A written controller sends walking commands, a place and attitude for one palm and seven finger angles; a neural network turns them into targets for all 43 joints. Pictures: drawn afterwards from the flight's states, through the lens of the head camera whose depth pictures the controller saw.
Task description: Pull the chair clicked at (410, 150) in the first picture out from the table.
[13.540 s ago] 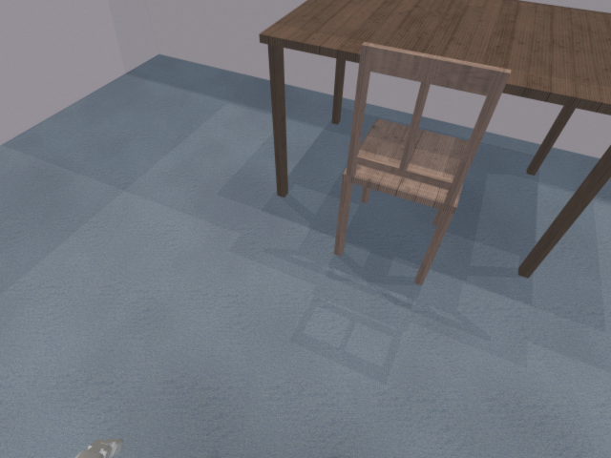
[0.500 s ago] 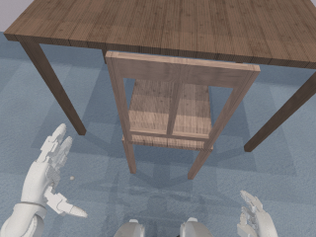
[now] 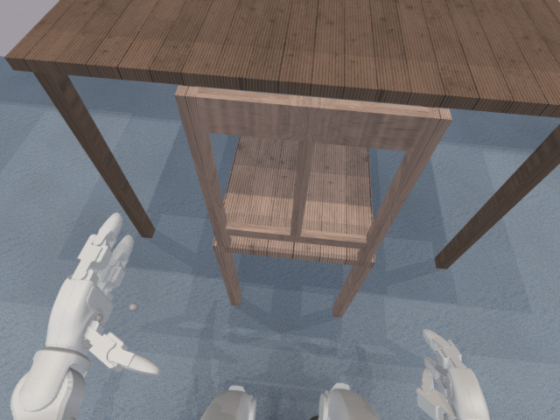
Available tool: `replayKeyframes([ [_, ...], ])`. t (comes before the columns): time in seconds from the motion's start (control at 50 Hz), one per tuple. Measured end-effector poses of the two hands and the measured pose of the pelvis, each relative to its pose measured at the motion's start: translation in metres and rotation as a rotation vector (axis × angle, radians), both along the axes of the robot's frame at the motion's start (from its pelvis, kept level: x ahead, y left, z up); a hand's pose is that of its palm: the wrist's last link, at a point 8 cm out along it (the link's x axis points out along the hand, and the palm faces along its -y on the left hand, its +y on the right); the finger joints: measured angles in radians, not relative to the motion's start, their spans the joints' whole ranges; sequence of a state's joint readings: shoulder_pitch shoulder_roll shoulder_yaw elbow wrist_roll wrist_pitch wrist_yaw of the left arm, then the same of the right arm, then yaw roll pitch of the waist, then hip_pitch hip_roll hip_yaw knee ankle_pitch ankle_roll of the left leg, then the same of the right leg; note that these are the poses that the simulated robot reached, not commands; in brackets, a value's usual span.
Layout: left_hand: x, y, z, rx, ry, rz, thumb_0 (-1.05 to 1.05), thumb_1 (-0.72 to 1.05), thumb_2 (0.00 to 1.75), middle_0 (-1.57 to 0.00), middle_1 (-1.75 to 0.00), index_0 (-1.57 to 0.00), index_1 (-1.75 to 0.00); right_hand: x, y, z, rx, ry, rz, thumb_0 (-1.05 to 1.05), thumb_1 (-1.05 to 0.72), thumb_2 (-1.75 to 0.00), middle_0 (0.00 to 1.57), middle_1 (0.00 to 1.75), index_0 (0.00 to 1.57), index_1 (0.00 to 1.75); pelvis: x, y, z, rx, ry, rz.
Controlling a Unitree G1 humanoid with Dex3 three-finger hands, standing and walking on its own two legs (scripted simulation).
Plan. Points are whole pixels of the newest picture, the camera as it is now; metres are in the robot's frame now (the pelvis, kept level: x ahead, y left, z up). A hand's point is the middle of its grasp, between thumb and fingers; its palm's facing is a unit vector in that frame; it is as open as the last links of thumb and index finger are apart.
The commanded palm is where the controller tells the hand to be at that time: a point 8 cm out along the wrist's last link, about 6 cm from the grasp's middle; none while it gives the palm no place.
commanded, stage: aim the fingers beside a spindle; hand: left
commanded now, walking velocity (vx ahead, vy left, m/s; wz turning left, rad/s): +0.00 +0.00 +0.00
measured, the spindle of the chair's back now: (300, 193) +0.49 -0.01 -0.03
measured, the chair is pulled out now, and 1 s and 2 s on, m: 0.00 0.00 0.00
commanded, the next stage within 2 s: push the fingers through the gap in 1.82 s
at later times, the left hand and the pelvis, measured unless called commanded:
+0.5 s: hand (162, 280) +0.30 +0.18 +0.02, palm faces -0.07 -1.00 -0.03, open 16.9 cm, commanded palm +0.28 +0.24 +0.02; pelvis +0.00 +0.01 -0.01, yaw -1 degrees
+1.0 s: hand (187, 257) +0.34 +0.16 +0.00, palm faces -0.08 -1.00 -0.03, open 16.9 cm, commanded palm +0.33 +0.22 +0.00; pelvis -0.01 +0.01 -0.02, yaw -1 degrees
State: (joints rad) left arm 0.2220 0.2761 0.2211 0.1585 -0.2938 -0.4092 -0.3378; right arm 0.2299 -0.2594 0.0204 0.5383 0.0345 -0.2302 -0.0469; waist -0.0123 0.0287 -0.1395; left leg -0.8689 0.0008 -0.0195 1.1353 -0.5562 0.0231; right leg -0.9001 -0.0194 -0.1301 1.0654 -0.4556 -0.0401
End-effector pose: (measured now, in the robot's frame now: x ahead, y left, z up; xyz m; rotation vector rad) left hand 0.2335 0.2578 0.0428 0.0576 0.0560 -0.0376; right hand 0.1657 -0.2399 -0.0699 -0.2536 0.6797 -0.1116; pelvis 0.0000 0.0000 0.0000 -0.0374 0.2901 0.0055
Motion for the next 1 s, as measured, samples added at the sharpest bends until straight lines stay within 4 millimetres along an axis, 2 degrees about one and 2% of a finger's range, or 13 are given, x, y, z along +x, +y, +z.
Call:
replayKeyframes([
  [0.32,0.035,-0.011,-0.013,-0.014,-0.006,-0.023,-0.02,-0.50,0.31,-0.06,-0.08,-0.06,-0.08,-0.021,-0.006,-0.014,-0.006,0.078,-0.033,0.01,-0.90,-0.90,0.20,0.30,0.21,0.30,-0.001,0.003,-0.006,0.006,0.031,-0.014],
  [0.74,0.065,-0.027,-0.033,-0.032,-0.026,-0.034,-0.02,-0.50,0.30,-0.06,-0.08,-0.06,-0.08,-0.022,0.007,-0.033,0.001,0.135,-0.019,0.01,-0.90,-0.90,0.20,0.30,0.21,0.30,-0.007,0.012,-0.018,0.003,0.065,-0.015],
  [1.0,0.093,-0.041,-0.044,-0.031,-0.028,-0.039,-0.02,-0.50,0.30,-0.06,-0.08,-0.06,-0.08,-0.040,0.006,-0.047,0.005,0.218,-0.044,0.01,-0.90,-0.90,0.20,0.30,0.21,0.30,-0.009,0.015,-0.024,0.004,0.089,-0.022],
])
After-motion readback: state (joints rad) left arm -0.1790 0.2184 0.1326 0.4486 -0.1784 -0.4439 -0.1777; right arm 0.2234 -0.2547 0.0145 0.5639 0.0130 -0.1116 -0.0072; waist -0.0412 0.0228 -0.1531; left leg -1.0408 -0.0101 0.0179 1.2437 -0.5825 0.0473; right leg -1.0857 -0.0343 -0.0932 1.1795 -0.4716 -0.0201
